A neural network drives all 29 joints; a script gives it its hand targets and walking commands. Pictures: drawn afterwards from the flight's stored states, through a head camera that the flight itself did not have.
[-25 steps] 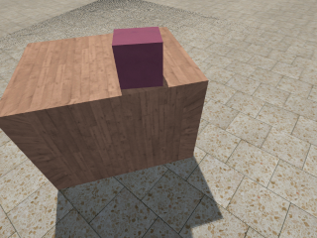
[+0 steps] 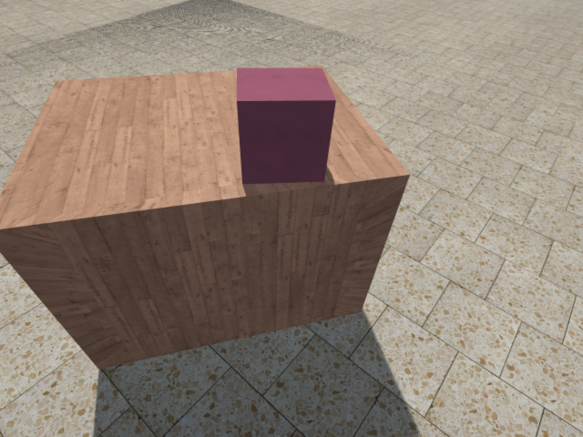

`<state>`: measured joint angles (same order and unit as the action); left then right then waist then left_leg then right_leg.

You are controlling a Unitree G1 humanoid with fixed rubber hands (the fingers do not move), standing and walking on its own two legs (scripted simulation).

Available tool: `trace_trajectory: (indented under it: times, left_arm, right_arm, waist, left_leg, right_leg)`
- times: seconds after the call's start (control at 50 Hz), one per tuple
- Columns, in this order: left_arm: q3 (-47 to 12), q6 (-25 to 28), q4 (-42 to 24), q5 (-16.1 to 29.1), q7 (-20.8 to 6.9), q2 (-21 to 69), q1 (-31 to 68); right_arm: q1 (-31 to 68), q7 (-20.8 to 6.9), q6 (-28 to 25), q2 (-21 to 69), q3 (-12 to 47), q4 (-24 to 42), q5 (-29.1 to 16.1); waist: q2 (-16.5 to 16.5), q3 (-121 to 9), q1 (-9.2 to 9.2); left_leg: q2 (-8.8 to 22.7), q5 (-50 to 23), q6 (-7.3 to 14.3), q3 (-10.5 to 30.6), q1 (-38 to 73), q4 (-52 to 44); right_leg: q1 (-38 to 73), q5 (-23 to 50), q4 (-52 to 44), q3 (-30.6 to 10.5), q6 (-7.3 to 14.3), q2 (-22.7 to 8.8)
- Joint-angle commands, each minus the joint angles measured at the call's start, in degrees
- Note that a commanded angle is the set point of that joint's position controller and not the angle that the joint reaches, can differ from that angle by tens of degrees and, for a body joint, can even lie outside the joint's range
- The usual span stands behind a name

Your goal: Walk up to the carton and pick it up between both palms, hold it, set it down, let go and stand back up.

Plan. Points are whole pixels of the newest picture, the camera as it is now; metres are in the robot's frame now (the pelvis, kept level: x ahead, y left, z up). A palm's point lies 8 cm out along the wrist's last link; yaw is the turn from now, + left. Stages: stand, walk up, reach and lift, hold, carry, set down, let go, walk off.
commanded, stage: walk up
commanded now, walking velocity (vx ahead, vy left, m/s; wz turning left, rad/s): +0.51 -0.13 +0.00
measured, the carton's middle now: (282, 126) +0.82 +0.01 +0.03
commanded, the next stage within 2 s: none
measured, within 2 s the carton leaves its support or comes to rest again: neither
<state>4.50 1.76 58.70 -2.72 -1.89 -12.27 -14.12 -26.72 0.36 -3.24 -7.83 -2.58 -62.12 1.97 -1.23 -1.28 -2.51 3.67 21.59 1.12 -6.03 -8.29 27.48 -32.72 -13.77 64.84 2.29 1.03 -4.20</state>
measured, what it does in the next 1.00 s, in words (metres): walks ahead: right foot, then left foot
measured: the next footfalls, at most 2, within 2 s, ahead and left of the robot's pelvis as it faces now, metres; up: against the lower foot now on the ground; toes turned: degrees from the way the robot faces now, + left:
right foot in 0.32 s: +0.37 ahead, -0.16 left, +0.00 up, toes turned -8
left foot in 0.92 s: +0.51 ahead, +0.10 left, +0.00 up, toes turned +7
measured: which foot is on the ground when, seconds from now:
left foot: down 0.00-0.32, up 0.34-0.90, down 0.92-1.00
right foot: up 0.00-0.30, down 0.32-0.92, up 0.94-1.00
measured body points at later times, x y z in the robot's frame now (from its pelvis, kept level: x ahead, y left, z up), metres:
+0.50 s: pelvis +0.28 -0.08 +0.00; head +0.32 -0.10 +0.45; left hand +0.34 +0.17 -0.14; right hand +0.25 -0.31 -0.16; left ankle +0.17 +0.07 -0.62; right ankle +0.32 -0.15 -0.74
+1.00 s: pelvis +0.43 +0.00 +0.00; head +0.46 +0.04 +0.44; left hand +0.37 +0.22 -0.17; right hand +0.51 -0.22 -0.14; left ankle +0.47 +0.10 -0.74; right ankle +0.34 -0.14 -0.71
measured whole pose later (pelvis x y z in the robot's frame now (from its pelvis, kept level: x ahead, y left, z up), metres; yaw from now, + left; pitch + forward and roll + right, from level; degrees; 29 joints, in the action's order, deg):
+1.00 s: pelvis +0.43 +0.00 +0.00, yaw -1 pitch +0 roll -2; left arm 1.1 2.2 62.2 0.8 1.9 -9.1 -23.5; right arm -10.4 0.6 -4.6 -7.3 -1.6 -58.0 0.5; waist -2.7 3.2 1.7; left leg 3.8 12.2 2.2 -7.8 -18.2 30.3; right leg -10.8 -30.7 40.2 4.0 -1.0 -3.2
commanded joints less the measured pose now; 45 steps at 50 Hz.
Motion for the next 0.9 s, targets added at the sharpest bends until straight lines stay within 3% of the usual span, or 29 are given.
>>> trace_trajectory:
  times: [0.0, 0.06, 0.12, 0.16, 0.2, 0.24, 0.26, 0.28, 0.3, 0.32, 0.34, 0.36, 0.38, 0.4, 0.42, 0.44, 0.46, 0.52, 0.56, 0.6, 0.68, 0.7, 0.72, 0.74, 0.8, 0.82, 0.86, 0.88]
  left_arm:
    - [-0.28, -0.13, -2.44, 0.21, -1.89, -0.01, -0.31]
    - [-0.37, -0.97, -3.61, 1.40, -1.63, 0.11, 3.56]
    - [-1.25, -0.16, -7.48, 1.15, -1.84, 1.42, 14.27]
    - [-1.73, 0.56, -8.56, 1.78, -2.02, 1.84, 17.70]
    - [-1.83, 0.83, -9.23, 1.82, -1.79, 1.20, 18.99]
    - [-1.28, 0.97, -8.40, 1.84, -1.05, -0.31, 15.05]
    - [-0.57, 1.32, -6.63, 2.05, -0.65, -1.95, 9.32]
    - [0.00, 2.84, -4.48, 1.26, -0.11, -2.54, -1.11]
    - [1.63, 2.51, 1.26, 1.89, 0.73, -7.98, -12.89]
    - [1.72, 3.62, -1.06, -1.48, 1.23, -9.30, -14.45]
    - [3.12, 3.28, 0.06, 0.70, 1.18, -16.09, -15.82]
    - [3.45, 2.18, 0.28, 2.09, 1.39, -13.74, -14.62]
    - [1.75, 2.83, 0.06, 1.88, 1.09, -10.72, -11.08]
    - [0.52, 3.73, 0.70, 0.47, 1.00, -7.58, -8.01]
    - [0.22, 3.32, 0.14, 0.76, 1.92, -5.33, -6.04]
    - [-0.93, 3.35, 0.66, 1.38, 2.17, -3.43, -6.45]
    - [-1.58, 3.34, 1.00, 1.67, 1.98, -2.09, -7.09]
    - [-2.23, 3.94, -0.42, 1.88, 2.07, -2.42, -5.47]
    - [-2.61, 3.80, 0.24, 1.33, 2.38, -2.87, -8.05]
    - [-2.76, 3.46, 0.57, 1.16, 2.59, -3.27, -9.72]
    - [-2.09, 3.05, -0.33, 1.43, 3.64, -6.04, -11.48]
    - [-2.36, 2.93, 0.79, 1.46, 3.54, -5.16, -14.78]
    - [-3.54, 2.73, 2.28, 2.75, 3.30, -1.20, -14.99]
    - [-3.33, 2.70, 1.87, 2.60, 3.26, -2.05, -13.35]
    - [-2.43, 2.78, 3.20, 1.00, 3.22, -4.18, -18.62]
    - [-1.97, 2.65, 3.55, 0.91, 3.28, -5.45, -18.71]
    - [-1.24, 2.26, 2.93, 1.09, 3.49, -6.54, -14.92]
    - [-1.60, 1.78, 3.16, 1.86, 3.63, -4.34, -14.68]
  right_arm:
    - [-2.59, -0.40, -2.85, -7.80, -0.74, 1.80, 0.02]
    - [-6.91, -0.51, -3.16, -5.40, 0.11, 0.51, -0.09]
    - [-11.02, 0.08, -3.51, -4.28, 0.71, -0.37, -0.45]
    - [-10.08, 0.63, -3.74, -5.47, 0.59, -0.18, -0.25]
    - [-10.84, 1.29, -3.66, -7.57, -0.01, -1.08, -0.42]
    - [-10.42, 2.07, -3.53, -9.47, -0.60, -2.02, -1.05]
    - [-9.91, 2.47, -3.39, -10.41, -0.97, -2.32, -1.19]
    - [-9.20, 2.32, -2.59, -8.73, -0.26, -4.16, -1.71]
    - [-7.99, 2.47, -2.90, -10.01, -1.17, -1.14, -1.63]
    - [-14.94, 2.04, -1.90, -2.25, 0.91, -2.54, -2.50]
    - [-20.57, 2.21, -0.66, 1.69, 1.53, -2.73, -5.77]
    - [-13.64, 1.70, -0.91, -4.03, -0.19, -2.41, -3.72]
    - [-2.47, 0.85, -1.60, -6.85, -1.38, 0.91, -1.85]
    - [0.53, 0.69, -2.28, -3.02, -0.91, 1.69, -1.55]
    - [-0.19, 0.41, -1.05, -4.36, -1.75, 0.95, -0.77]
    - [-2.57, 0.16, 0.08, -3.06, -1.78, 0.58, -0.50]
    - [-4.21, 0.20, 0.91, -1.67, -1.55, -0.20, -0.62]
    - [-5.16, -0.30, 3.48, -0.63, -1.36, -0.81, -1.00]
    - [-0.87, -1.16, 4.43, -2.58, -1.49, 1.05, -0.37]
    - [3.26, -1.99, 4.82, -4.34, -1.55, 2.74, -0.31]
    - [12.17, -2.97, 4.61, -6.06, -1.43, 6.22, -0.45]
    - [13.84, -2.87, 4.50, -6.05, -1.26, 6.35, -0.06]
    - [17.21, -2.79, 3.55, -3.24, -0.26, 8.09, -0.51]
    - [17.72, -2.73, 3.09, -4.13, -0.41, 8.06, -0.89]
    - [21.71, -1.84, 2.14, -4.64, -0.27, 8.36, -0.40]
    - [20.06, -1.49, 1.58, -3.98, -0.16, 8.34, -0.49]
    - [10.80, -0.84, 0.03, -3.49, -0.36, 5.44, -0.73]
    - [6.19, 0.36, -1.67, -7.05, -1.30, 3.89, -0.86]
  waist:
    - [7.94, 8.37, 1.92]
    - [7.83, 9.29, 1.20]
    - [8.88, 11.26, -2.55]
    - [10.73, 10.89, -3.36]
    - [13.27, 10.09, -3.78]
    - [14.94, 7.26, -1.20]
    - [14.51, 3.97, 1.49]
    - [17.25, -3.03, 8.78]
    - [8.10, -9.10, 9.75]
    - [1.47, -16.33, 9.36]
    - [-8.93, -20.90, 9.38]
    - [-3.75, -19.74, 9.35]
    - [1.54, -8.25, 9.07]
    - [0.87, -1.59, 6.29]
    - [4.29, 0.67, 4.52]
    - [-0.36, 2.69, 3.04]
    - [-3.57, 3.54, 2.08]
    - [-7.85, 3.52, -0.53]
    - [-11.06, 3.87, -0.07]
    - [-12.62, 4.24, 0.44]
    - [-9.20, 5.53, 2.44]
    - [-7.78, 6.03, 3.85]
    - [-12.88, 5.00, 2.93]
    - [-14.65, 6.08, 2.94]
    - [-8.74, 8.78, 7.48]
    - [-7.75, 8.77, 6.48]
    - [-4.07, 5.87, 1.67]
    - [2.45, 6.10, -0.29]
  left_leg:
    - [12.60, -0.69, 1.75, 13.91, -2.31, -20.80]
    - [10.43, -17.09, 1.15, 6.00, 3.77, -18.74]
    - [10.86, -27.73, 2.44, 5.52, 6.24, -18.79]
    - [10.49, -31.44, 2.67, 3.36, 10.04, -18.16]
    - [11.96, -39.98, 2.72, 2.53, 12.62, -16.07]
    - [13.37, -58.78, 2.08, 0.94, 14.74, -9.70]
    - [13.71, -64.72, 1.49, 0.49, 16.05, -3.70]
    - [8.05, -55.57, 0.39, -3.33, 14.33, 7.31]
    - [9.25, -49.55, 0.01, -2.05, 4.84, 17.98]
    - [3.21, 0.62, 0.22, -0.43, -14.60, 32.71]
    - [-1.25, 13.48, -0.98, 1.37, -25.38, 49.20]
    - [0.59, 6.29, -0.85, 6.96, -20.90, 51.84]
    - [1.91, 4.23, -0.28, 8.28, -19.36, 49.36]
    - [2.92, 1.25, 0.05, 8.60, -20.04, 47.70]
    - [4.06, -2.88, -0.60, 8.62, -19.37, 44.86]
    - [3.50, -4.57, -0.74, 8.39, -17.03, 43.95]
    - [2.66, -5.60, -1.04, 7.97, -16.34, 42.94]
    - [0.73, -8.74, -1.81, 5.30, -17.08, 39.08]
    - [0.39, -12.92, -2.01, 4.03, -18.49, 36.29]
    - [0.88, -17.24, -2.28, 3.54, -20.77, 33.67]
    - [1.68, -21.47, -3.47, 4.73, -27.89, 27.91]
    - [2.88, -21.23, -3.89, 3.82, -27.88, 25.21]
    - [3.07, -20.26, -4.02, 1.78, -20.56, 18.04]
    - [1.66, -19.73, -4.41, -0.04, -19.61, 14.58]
    - [0.36, -10.72, -4.43, -2.42, -17.32, 8.09]
    - [0.82, -7.43, -3.78, -1.38, -16.34, 5.96]
    - [0.91, -8.75, -2.62, -0.34, -8.85, -4.23]
    - [5.00, -36.01, -1.57, 6.30, 0.24, -12.23]
  right_leg:
    - [-10.23, 10.47, 3.12, -0.13, -1.08, -3.71]
    - [-13.95, 12.55, -0.84, 3.45, -1.31, -2.11]
    - [-13.57, 13.57, -12.56, 6.09, -2.12, -1.79]
    - [-10.63, 13.60, -23.00, 7.99, -1.83, -0.41]
    - [-4.73, 9.96, -30.42, 9.32, -0.70, 1.10]
    - [4.10, 7.37, -34.89, 10.19, 1.34, 3.96]
    - [10.18, 7.93, -36.89, 9.93, 2.44, 5.48]
    - [24.19, 13.61, -40.57, 8.75, 3.00, 4.83]
    - [39.71, 15.52, -37.91, 7.98, 4.39, 3.01]
    - [58.45, 13.42, -32.89, -13.87, 4.69, -17.03]
    - [62.43, 12.92, -41.71, -35.47, 14.46, -30.95]
    - [51.20, 12.41, -47.05, -38.79, 14.20, -26.79]
    - [38.95, 27.95, -48.08, -27.54, 9.66, -21.22]
    - [32.58, 40.42, -45.15, -16.28, 6.93, -17.89]
    - [28.65, 43.33, -44.58, -12.64, 3.29, -16.34]
    - [24.69, 51.01, -44.79, -10.03, 2.62, -15.86]
    - [23.99, 53.39, -45.29, -8.34, 2.63, -14.97]
    - [20.80, 50.53, -46.95, -0.02, 1.81, -11.77]
    - [18.95, 48.59, -47.71, 1.64, 1.88, -10.50]
    - [18.81, 41.39, -48.99, 2.21, 2.00, -10.15]
    - [24.07, 26.59, -51.15, 0.84, 3.86, -13.58]
    - [24.40, 23.97, -52.23, -1.95, 4.72, -14.18]
    - [20.15, 6.35, -54.28, 2.46, 3.52, -8.43]
    - [20.76, 0.07, -55.14, 2.98, 3.49, -7.28]
    - [23.15, 5.66, -52.26, -1.42, 5.88, -11.29]
    - [24.47, 7.73, -50.46, -2.69, 6.10, -12.76]
    - [26.24, 5.70, -43.24, -2.28, 4.35, -12.25]
    - [22.41, 17.82, -33.61, -0.60, 1.98, -5.48]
